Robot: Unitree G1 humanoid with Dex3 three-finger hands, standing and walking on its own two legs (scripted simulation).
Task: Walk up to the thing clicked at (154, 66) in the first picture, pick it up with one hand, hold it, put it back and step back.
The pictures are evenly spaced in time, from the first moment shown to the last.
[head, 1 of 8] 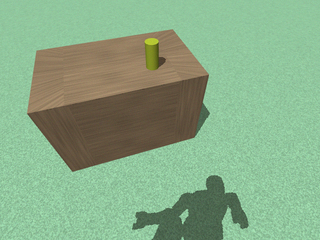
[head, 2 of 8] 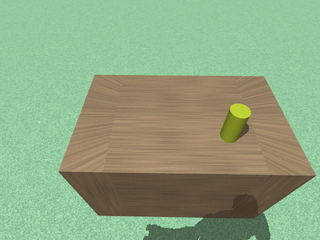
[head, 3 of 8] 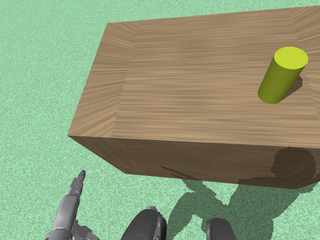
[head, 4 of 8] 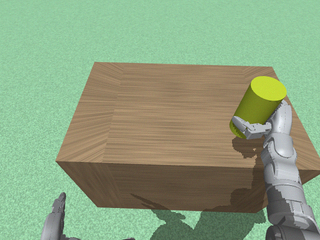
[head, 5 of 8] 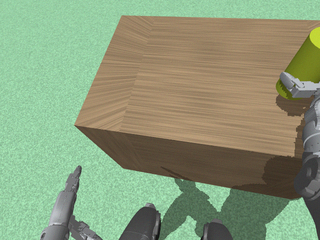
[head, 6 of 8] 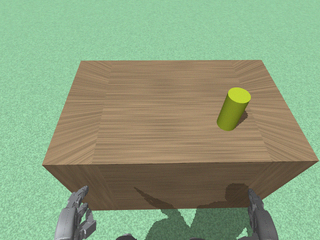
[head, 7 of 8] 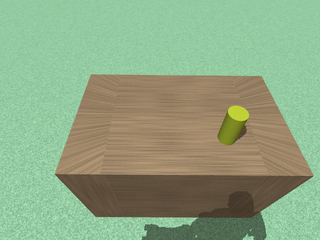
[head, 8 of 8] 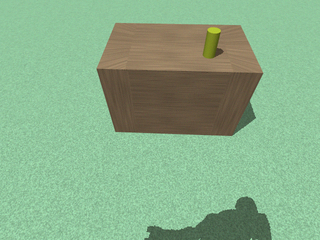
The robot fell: no
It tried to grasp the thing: yes
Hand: right
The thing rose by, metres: 0.23
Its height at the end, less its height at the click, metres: +0.00
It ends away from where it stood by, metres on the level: 0.01
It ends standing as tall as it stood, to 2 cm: yes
